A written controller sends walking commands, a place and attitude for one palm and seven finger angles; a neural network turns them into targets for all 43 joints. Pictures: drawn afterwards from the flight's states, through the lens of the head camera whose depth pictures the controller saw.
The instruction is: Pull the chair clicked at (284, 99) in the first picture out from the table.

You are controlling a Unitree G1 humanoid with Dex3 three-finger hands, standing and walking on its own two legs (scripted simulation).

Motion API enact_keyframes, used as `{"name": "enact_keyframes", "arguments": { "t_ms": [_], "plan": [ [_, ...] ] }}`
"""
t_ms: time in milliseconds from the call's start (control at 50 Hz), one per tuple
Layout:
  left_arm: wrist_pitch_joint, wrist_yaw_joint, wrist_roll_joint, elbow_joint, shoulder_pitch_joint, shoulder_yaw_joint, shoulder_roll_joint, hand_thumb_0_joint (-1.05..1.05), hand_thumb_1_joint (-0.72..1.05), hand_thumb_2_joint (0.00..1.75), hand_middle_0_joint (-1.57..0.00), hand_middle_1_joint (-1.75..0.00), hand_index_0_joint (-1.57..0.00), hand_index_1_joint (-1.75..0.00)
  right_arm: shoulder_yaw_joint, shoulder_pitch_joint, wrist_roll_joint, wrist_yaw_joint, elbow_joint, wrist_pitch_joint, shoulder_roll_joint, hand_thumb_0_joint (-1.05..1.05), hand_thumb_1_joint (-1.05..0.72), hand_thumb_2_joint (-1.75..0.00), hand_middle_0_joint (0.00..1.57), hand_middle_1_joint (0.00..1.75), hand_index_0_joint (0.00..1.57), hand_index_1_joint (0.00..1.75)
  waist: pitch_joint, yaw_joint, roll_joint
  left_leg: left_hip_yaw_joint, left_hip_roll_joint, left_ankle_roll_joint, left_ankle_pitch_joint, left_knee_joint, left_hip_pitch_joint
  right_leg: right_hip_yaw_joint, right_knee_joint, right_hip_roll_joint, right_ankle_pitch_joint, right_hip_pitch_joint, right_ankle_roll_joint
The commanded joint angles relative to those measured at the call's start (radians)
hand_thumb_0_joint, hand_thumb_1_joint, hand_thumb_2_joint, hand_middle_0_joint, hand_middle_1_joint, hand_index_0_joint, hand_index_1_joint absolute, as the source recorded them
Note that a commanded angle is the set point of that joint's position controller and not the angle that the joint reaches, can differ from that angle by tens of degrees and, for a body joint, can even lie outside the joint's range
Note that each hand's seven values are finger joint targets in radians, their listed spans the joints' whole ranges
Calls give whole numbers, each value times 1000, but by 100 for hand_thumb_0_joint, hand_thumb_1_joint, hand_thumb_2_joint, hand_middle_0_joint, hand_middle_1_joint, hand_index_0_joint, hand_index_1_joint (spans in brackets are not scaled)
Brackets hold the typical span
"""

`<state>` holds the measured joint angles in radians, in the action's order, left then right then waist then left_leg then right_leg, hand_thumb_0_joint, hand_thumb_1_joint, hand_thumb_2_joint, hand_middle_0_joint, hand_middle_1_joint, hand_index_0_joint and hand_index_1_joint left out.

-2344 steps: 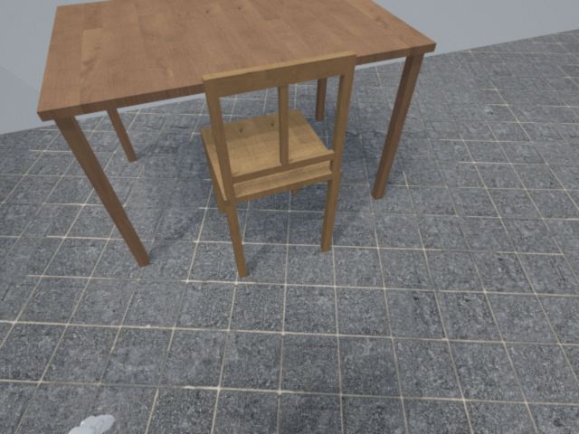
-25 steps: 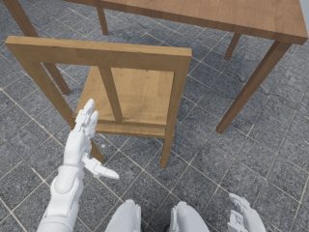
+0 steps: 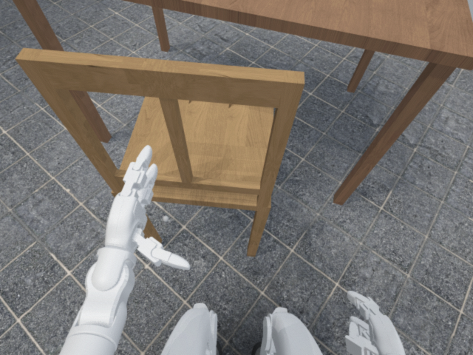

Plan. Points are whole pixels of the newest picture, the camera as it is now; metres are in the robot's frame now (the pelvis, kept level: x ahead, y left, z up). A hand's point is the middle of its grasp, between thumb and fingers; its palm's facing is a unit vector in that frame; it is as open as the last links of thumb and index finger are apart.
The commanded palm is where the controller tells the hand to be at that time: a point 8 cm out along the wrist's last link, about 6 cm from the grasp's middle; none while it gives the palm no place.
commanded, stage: push the fingers through the gap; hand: left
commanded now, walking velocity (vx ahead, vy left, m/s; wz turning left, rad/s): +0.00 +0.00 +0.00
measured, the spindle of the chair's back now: (179, 144) +0.48 +0.13 +0.02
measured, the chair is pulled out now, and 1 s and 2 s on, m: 0.17 0.17 0.17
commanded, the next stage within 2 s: hook a spindle and tug to test in 1.44 s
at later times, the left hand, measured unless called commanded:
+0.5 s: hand (174, 185) +0.39 +0.12 +0.02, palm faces -0.08 -1.00 -0.04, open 16.9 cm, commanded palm +0.37 +0.17 +0.03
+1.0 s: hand (180, 162) +0.44 +0.12 +0.02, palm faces -0.05 -1.00 -0.04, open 16.9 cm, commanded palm +0.42 +0.17 +0.02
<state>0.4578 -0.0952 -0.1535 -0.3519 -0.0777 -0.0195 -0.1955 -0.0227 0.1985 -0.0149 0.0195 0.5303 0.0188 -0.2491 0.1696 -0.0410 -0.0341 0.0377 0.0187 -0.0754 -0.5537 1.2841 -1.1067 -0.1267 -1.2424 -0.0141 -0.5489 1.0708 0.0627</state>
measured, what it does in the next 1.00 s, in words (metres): stands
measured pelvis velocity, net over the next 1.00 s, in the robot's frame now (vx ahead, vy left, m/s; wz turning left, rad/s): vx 0.00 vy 0.00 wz -0.01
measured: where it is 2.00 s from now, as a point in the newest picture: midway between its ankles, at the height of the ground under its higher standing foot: outside the picture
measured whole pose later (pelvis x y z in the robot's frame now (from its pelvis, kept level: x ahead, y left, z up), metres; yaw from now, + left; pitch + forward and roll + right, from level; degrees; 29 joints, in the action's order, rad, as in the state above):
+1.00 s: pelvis +0.00 +0.00 +0.00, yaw -1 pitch +24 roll -2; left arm 0.50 -0.08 -0.12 -0.83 -0.55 -0.17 -0.25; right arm -0.02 0.26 0.00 0.03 0.60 -0.01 -0.26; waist 0.16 -0.11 -0.04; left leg 0.05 0.01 -0.07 -0.54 1.29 -1.17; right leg -0.12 -1.25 -0.02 -0.53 1.15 0.07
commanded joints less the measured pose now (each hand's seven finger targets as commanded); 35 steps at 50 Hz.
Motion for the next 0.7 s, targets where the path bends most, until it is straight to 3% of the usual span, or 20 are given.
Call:
{"name": "enact_keyframes", "arguments": {
  "t_ms": [0, 60, 120, 140, 220, 380, 520, 560, 580, 640, 680],
  "plan": [
    [63, 4, 1, 186, -271, -19, -63, 0, -50, 30, -6, -8, -6, -8, 64, 22, -2, -15, -109, 43, -154, 0, -90, -90, 20, 30, 20, 30, 362, -35, -27, -150, -29, 55, 289, -187, 324, 96, 163, 1, 210, -121, -25],
    [46, 10, 0, 135, -295, -48, -77, 0, -50, 30, -6, -8, -6, -8, 63, 27, -3, -15, -104, 34, -152, 0, -90, -90, 20, 30, 20, 30, 366, -28, 14, -133, -23, 51, 279, -183, 282, 105, 169, 2, 225, -166, -28],
    [43, 16, -1, 115, -292, -94, -111, 0, -50, 30, -6, -8, -6, -8, 61, 32, -3, -13, -107, 27, -151, 0, -90, -90, 20, 30, 20, 30, 395, -10, 8, -122, -19, 52, 312, -184, 276, 112, 165, 2, 266, -207, -26],
    [44, 15, 1, 110, -317, -65, -87, 0, -50, 30, -6, -8, -6, -8, 59, 30, -3, -11, -109, 24, -148, 0, -90, -90, 20, 30, 20, 30, 383, -21, 7, -120, -19, 51, 308, -185, 273, 113, 170, 2, 268, -207, -28],
    [58, 19, 2, 57, -397, -104, -123, 0, -50, 30, -6, -8, -6, -8, 57, 41, -3, -13, -92, 21, -150, 0, -90, -90, 20, 30, 20, 30, 357, -31, 10, -111, -18, 47, 268, -178, 230, 124, 178, 0, 242, -205, -29],
    [78, -2, -4, 10, -509, -98, -121, 0, -50, 30, -6, -8, -6, -8, 64, 71, -2, -13, -64, 26, -158, 0, -90, -90, 20, 30, 20, 30, 419, -53, -24, -110, -22, 48, 326, -165, 273, 128, 171, 1, 301, -200, -31],
    [75, 17, 4, -55, -555, -122, -130, 0, -50, 30, -6, -8, -6, -8, 70, 96, 2, -5, -49, 17, -160, 0, -90, -90, 20, 30, 20, 30, 431, -57, -8, -107, -22, 48, 361, -163, 281, 122, 165, 0, 333, -202, -33],
    [80, 24, 8, -76, -539, -144, -145, 0, -50, 30, -6, -8, -6, -8, 68, 99, 3, -3, -52, 13, -158, 0, -90, -90, 20, 30, 20, 30, 431, -44, 0, -101, -19, 50, 355, -167, 259, 128, 166, 1, 337, -225, -32],
    [83, 26, 8, -78, -556, -129, -127, 0, -50, 30, -6, -8, -6, -8, 68, 99, 4, -2, -52, 12, -156, 0, -90, -90, 20, 30, 20, 30, 434, -53, 9, -100, -19, 47, 354, -166, 260, 129, 169, 0, 343, -227, -35],
    [89, 32, 15, -129, -590, -169, -168, 0, -50, 30, -6, -8, -6, -8, 65, 107, 5, -2, -46, 6, -157, 0, -90, -90, 20, 30, 20, 30, 405, -54, 28, -92, -15, 45, 317, -162, 208, 138, 172, -1, 321, -238, -35],
    [101, 30, 17, -126, -629, -155, -155, 0, -50, 30, -6, -8, -6, -8, 64, 107, 6, -1, -46, 6, -153, 0, -90, -90, 20, 30, 20, 30, 417, -60, 4, -87, -13, 43, 305, -160, 211, 145, 177, 0, 314, -240, -35]
  ]
}}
